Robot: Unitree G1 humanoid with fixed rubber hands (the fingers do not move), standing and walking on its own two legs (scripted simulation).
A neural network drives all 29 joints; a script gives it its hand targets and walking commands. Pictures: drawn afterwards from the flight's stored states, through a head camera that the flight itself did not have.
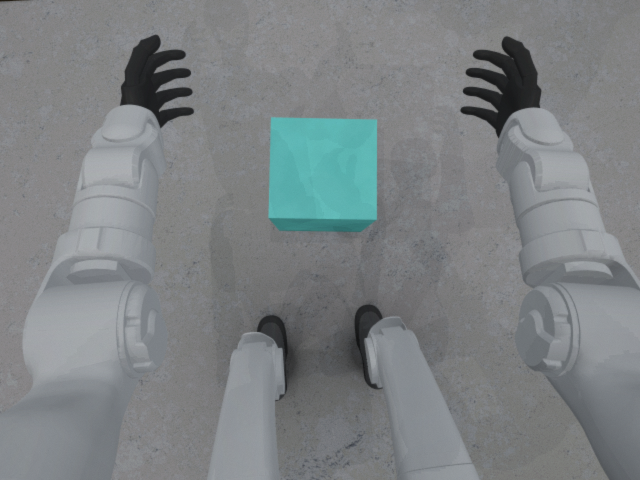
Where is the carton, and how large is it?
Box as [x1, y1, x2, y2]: [268, 117, 376, 231]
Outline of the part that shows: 271,117 268,217 279,230 360,231 376,219 375,119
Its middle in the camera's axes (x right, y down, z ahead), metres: +0.01 -0.13 +0.88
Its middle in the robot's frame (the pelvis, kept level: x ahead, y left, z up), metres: +0.53 -0.04 -0.53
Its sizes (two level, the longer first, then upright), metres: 0.210 0.200 0.250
